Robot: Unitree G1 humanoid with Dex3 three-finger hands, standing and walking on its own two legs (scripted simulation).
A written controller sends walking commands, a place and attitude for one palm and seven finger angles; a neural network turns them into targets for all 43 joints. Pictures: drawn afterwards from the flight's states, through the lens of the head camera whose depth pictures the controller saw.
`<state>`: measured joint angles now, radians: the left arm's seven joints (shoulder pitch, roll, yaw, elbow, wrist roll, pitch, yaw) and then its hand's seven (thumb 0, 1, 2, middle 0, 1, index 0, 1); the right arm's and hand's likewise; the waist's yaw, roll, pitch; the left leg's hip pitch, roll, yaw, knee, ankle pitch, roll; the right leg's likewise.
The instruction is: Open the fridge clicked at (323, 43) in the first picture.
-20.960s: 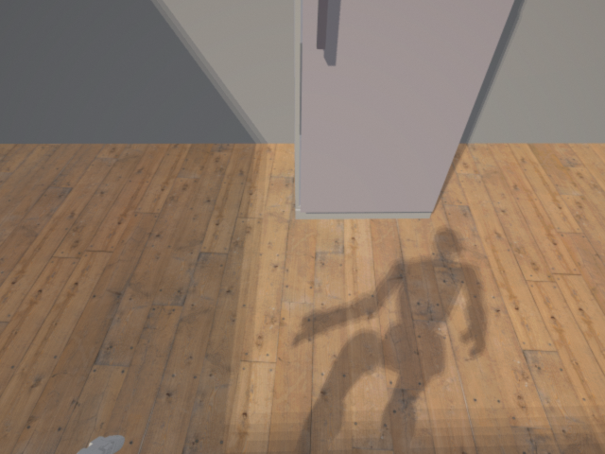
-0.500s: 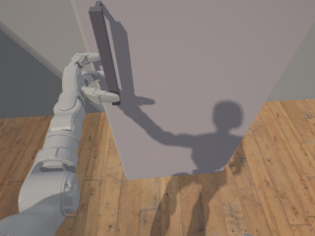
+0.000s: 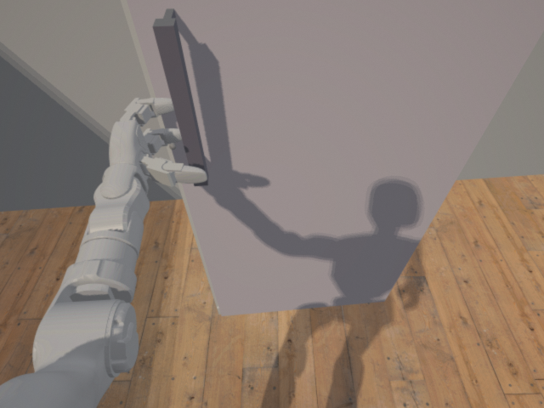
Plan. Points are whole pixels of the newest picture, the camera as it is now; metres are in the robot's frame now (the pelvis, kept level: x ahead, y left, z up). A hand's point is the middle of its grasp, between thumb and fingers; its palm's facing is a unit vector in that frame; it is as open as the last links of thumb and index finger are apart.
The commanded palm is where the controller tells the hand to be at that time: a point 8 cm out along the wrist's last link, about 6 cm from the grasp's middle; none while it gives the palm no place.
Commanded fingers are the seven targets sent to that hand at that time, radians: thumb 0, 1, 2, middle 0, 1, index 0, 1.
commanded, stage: slide the fingers in behind the handle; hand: left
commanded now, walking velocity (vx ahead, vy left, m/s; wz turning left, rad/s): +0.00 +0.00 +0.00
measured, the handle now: (187, 109) +0.51 +0.13 +0.19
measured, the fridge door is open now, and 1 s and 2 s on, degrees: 0 0 0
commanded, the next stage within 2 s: grip the handle and tug to test in 1.52 s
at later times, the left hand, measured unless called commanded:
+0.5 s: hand (179, 146) +0.45 +0.14 +0.16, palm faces +0.08 -1.00 +0.02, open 14.0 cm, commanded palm +0.42 +0.19 +0.17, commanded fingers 0.00 -0.50 0.30 -0.30 -1.20 -0.30 -1.20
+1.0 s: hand (196, 148) +0.44 +0.12 +0.16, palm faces +0.10 -0.99 +0.02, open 14.0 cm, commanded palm +0.41 +0.16 +0.17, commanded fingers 0.00 -0.50 0.30 -0.30 -1.20 -0.30 -1.20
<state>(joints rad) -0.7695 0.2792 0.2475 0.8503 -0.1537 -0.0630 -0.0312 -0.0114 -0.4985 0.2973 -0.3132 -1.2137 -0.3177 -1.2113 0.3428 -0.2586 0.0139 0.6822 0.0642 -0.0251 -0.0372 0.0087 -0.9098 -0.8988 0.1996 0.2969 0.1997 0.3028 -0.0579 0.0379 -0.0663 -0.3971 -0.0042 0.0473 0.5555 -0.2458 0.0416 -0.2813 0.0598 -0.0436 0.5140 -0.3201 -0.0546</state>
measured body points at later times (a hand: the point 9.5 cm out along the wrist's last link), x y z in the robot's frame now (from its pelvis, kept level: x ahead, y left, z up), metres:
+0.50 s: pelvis +0.00 +0.01 +0.00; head +0.01 +0.00 +0.45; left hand +0.44 +0.20 +0.17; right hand +0.08 -0.25 -0.12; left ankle +0.02 +0.09 -0.73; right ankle -0.04 -0.08 -0.73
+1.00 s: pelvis -0.01 +0.00 +0.00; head +0.01 +0.00 +0.45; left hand +0.43 +0.17 +0.17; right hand +0.09 -0.25 -0.12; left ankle +0.02 +0.09 -0.73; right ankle -0.04 -0.08 -0.73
